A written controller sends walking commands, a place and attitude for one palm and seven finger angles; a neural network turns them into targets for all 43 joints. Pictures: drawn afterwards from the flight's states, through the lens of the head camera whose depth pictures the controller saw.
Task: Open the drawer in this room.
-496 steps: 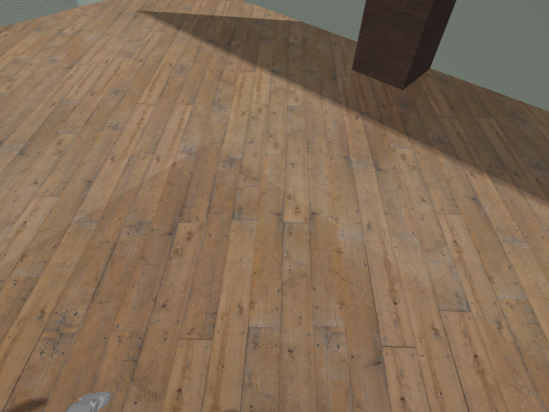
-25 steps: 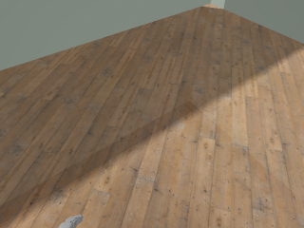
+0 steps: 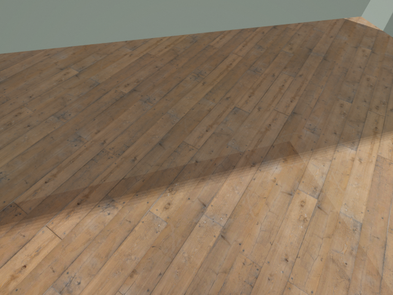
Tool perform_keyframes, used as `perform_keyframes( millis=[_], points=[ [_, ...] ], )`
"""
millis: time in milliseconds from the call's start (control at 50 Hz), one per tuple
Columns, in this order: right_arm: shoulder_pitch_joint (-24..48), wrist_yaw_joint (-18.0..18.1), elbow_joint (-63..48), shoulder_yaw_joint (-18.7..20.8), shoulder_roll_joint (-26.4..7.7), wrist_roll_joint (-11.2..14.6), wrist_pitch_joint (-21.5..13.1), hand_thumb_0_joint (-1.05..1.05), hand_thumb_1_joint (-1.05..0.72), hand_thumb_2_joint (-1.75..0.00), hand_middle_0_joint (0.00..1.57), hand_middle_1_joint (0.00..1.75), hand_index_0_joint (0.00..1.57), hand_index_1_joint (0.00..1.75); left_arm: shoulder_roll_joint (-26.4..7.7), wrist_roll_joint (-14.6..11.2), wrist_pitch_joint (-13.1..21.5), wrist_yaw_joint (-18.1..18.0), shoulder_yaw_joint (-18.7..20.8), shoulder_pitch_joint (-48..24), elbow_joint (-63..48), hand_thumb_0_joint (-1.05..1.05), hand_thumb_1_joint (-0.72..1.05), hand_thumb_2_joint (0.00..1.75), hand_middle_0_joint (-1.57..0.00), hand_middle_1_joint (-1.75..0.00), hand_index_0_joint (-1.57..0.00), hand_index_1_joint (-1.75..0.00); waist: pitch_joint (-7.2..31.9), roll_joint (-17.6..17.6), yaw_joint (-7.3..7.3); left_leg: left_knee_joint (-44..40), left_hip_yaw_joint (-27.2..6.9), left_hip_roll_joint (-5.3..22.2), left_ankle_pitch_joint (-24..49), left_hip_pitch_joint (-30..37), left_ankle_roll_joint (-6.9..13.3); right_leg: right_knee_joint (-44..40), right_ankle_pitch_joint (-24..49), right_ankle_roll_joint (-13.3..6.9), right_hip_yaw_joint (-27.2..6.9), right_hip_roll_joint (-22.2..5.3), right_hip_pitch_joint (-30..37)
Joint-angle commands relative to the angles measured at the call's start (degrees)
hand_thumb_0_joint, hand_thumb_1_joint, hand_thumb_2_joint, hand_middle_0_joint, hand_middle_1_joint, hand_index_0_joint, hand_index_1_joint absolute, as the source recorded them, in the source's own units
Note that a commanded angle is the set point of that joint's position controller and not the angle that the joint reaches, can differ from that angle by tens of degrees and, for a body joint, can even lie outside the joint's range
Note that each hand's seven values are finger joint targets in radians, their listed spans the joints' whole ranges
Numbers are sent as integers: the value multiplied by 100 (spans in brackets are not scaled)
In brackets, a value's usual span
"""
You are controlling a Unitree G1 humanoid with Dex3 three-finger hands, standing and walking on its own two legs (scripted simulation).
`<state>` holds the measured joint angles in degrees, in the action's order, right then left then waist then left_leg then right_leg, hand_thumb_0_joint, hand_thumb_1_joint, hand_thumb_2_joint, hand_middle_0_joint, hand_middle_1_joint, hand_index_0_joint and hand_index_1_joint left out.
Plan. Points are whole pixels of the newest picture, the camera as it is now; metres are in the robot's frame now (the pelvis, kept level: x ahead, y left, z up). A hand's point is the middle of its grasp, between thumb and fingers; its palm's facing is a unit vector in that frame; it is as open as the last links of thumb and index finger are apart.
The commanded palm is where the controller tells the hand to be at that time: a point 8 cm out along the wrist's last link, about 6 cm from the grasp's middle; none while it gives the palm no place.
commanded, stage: turn or walk to find it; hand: left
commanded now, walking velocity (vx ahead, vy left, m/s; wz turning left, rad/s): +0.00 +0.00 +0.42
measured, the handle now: out of the picture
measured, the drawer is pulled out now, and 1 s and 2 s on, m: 0.00 0.00 0.00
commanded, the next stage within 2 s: none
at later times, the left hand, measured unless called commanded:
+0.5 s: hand out of the picture +0.05 +0.18 -0.13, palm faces +0.20 -0.94 -0.27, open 7.3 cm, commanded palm none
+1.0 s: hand out of the picture -0.11 +0.23 -0.17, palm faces +0.43 -0.87 -0.23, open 7.3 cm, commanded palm none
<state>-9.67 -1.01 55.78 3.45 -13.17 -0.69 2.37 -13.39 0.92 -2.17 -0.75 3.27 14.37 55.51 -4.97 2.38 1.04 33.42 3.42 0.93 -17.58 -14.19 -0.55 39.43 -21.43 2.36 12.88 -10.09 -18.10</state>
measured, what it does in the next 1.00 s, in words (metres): steps on the spot, turning left: right foot, then left foot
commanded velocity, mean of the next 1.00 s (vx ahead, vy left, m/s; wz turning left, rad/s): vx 0.00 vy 0.00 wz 0.42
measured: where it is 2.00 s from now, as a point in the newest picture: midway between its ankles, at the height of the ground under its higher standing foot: outside the picture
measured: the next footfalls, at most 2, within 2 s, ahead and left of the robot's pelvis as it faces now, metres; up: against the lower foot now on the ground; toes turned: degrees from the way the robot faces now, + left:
right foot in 0.40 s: +0.05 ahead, -0.12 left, +0.00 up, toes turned +3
left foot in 0.84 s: -0.06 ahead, +0.12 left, +0.00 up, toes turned +25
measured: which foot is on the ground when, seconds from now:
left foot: down 0.00-0.40, up 0.42-0.82, down 0.84-1.00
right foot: up 0.00-0.38, down 0.40-0.84, up 0.86-1.00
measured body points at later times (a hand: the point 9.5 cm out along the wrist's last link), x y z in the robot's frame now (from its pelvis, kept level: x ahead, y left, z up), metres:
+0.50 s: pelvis -0.02 -0.03 +0.01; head +0.01 -0.05 +0.46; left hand +0.03 +0.23 -0.11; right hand +0.08 -0.27 -0.15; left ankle -0.05 +0.11 -0.66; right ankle +0.01 -0.12 -0.72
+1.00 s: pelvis -0.06 +0.02 +0.01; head -0.04 +0.05 +0.46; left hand -0.13 +0.27 -0.15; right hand +0.12 -0.18 -0.12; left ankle -0.09 +0.10 -0.72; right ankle -0.01 -0.13 -0.66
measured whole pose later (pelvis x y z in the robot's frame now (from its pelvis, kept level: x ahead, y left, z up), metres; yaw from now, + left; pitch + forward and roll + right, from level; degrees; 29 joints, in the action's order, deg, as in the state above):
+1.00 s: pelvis -0.06 +0.02 +0.01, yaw +23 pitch +0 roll -1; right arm -9.1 0.0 55.1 2.2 -10.9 -1.0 1.1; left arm -14.9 0.8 -3.9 -0.5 3.9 12.6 57.0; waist -4.4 2.2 0.7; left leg 29.7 2.0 -0.1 -15.9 -13.5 2.6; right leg 59.8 -25.3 4.1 4.6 -5.7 -25.9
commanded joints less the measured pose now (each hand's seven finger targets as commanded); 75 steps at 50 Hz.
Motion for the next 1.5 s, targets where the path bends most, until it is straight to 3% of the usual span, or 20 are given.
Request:
perform_keyframes(
  millis=[0,80,320,340,380,400,440,500,700,780,820,860,960,1140,1260,1280,1300,1320,1400,1480],
  points=[
    [-680,183,-177,259,-1298,-62,-153,0,-90,-90,20,30,20,30,-482,3,-22,-56,98,-687,-627,0,90,90,-20,-30,-20,-30,539,-1757,-488,-1621,-2162,1960,2515,699,1058,2203,-1133,148,-1026,268,-1418],
    [-50,219,-359,137,-961,-37,-222,0,-90,-90,20,30,20,30,-494,-4,35,28,108,-243,-306,0,90,90,-20,-30,-20,-30,615,-1103,-147,-1359,-1321,1304,3226,883,919,2292,-259,227,-1082,358,-1272],
    [21,155,-473,251,-973,-58,-105,0,-90,-90,20,30,20,30,-399,-51,140,-48,75,27,-451,0,90,90,-20,-30,-20,-30,673,-1065,-3,-849,-1914,966,2547,1,784,-841,525,152,-889,781,576],
    [37,135,-501,241,-861,-23,-105,0,-90,-90,20,30,20,30,-526,-37,186,-64,100,209,-412,0,90,90,-20,-30,-20,-30,719,-759,97,-552,-1795,734,1937,-417,559,-1548,1026,115,-996,616,1158],
    [-24,84,-721,154,-302,17,-111,0,-90,-90,20,30,20,30,-1307,87,275,-118,234,383,-461,0,90,90,-20,-30,-20,-30,701,1432,184,1574,-595,-500,-1455,-1887,-82,-2312,1941,-816,-3056,-1594,1809],
    [16,108,-674,240,-594,-45,-4,0,-90,-90,20,30,20,30,-1248,15,286,-130,268,287,-537,0,90,90,-20,-30,-20,-30,689,1542,218,2520,-938,-221,-1628,-1695,-48,-2492,1581,-1097,-3089,-1738,1033],
    [-40,44,-461,284,-583,-51,67,0,-90,-90,20,30,20,30,-898,13,252,-119,178,-336,-680,0,90,90,-20,-30,-20,-30,221,548,-98,3557,-909,-85,-887,-1709,-66,-2500,878,-1015,-2379,-1159,429],
    [-367,-14,-283,225,-458,-65,88,0,-90,-90,20,30,20,30,-648,26,294,-126,99,-509,-750,0,90,90,-20,-30,-20,-30,351,573,-201,3573,-617,34,-359,-1591,-236,-2266,1555,-813,-1439,-755,627],
    [189,15,-376,59,-290,22,-8,0,-90,-90,20,30,20,30,-1060,97,231,-99,231,197,-336,0,90,90,-20,-30,-20,-30,616,908,198,1213,32,84,-996,-956,-271,-1738,2906,-1052,-1072,-1099,1371],
    [-372,37,-252,74,-446,14,-120,0,-90,-90,20,30,20,30,-1011,17,154,-79,241,25,-271,0,90,90,-20,-30,-20,-30,846,502,-178,-838,148,108,482,488,-127,-800,2417,-501,-579,-901,693],
    [-687,66,-289,273,-1379,-51,-171,0,-90,-90,20,30,20,30,-411,-43,74,-16,95,-82,-611,0,90,90,-20,-30,-20,-30,729,-2061,-377,-1610,-2393,2135,2597,1351,855,1171,-1298,209,-221,230,-1434],
    [-685,177,-166,268,-1297,-61,-153,0,-90,-90,20,30,20,30,-467,7,-24,-57,93,-717,-653,0,90,90,-20,-30,-20,-30,565,-1745,-478,-1677,-2338,2027,2094,623,1137,2212,-1219,132,-1026,265,-1424],
    [-172,217,-320,133,-923,-24,-246,0,-90,-90,20,30,20,30,-471,-2,50,32,108,-315,-318,0,90,90,-20,-30,-20,-30,659,-967,-176,-1421,-1379,1281,3083,904,919,2261,-174,231,-1097,374,-1261],
    [-476,193,-312,229,-978,-73,-170,0,-90,-90,20,30,20,30,-355,-40,53,-37,56,-765,-592,0,90,90,-20,-30,-20,-30,652,-1016,-339,-1299,-2034,1275,3091,876,1076,1051,-483,249,-1160,620,-843],
    [-148,147,-441,266,-883,-42,-107,0,-90,-90,20,30,20,30,-443,-56,149,-79,83,-21,-472,0,90,90,-20,-30,-20,-30,765,-813,61,-797,-2148,810,2071,-311,704,-1390,834,111,-1017,771,1011],
    [-212,119,-467,238,-664,0,-115,0,-90,-90,20,30,20,30,-690,-14,210,-107,127,112,-459,0,90,90,-20,-30,-20,-30,826,-198,97,-327,-1839,432,1179,-960,394,-1992,983,-23,-1486,241,1695],
    [-277,85,-599,172,-296,32,-128,0,-90,-90,20,30,20,30,-1141,65,251,-146,223,193,-489,0,90,90,-20,-30,-20,-30,798,1182,130,814,-878,-383,-587,-1908,-11,-2355,1048,-584,-2911,-1157,2069],
    [-150,108,-648,240,-498,-32,-47,0,-90,-90,20,30,20,30,-1275,26,224,-137,236,97,-620,0,90,90,-20,-30,-20,-30,638,1236,184,2029,-796,-380,-1519,-1852,-73,-2591,892,-1107,-3192,-1821,1180],
    [-492,-2,-301,266,-464,-78,109,0,-90,-90,20,30,20,30,-698,9,239,-127,112,-787,-833,0,90,90,-20,-30,-20,-30,131,493,-312,3668,-715,-21,-429,-1659,-155,-2447,810,-828,-1728,-816,247],
    [-440,-10,-273,222,-406,-63,110,0,-90,-90,20,30,20,30,-706,41,276,-132,121,-431,-687,0,90,90,-20,-30,-20,-30,305,672,-158,3247,-488,84,-390,-1595,-317,-2303,1343,-853,-1337,-803,697]
  ],
)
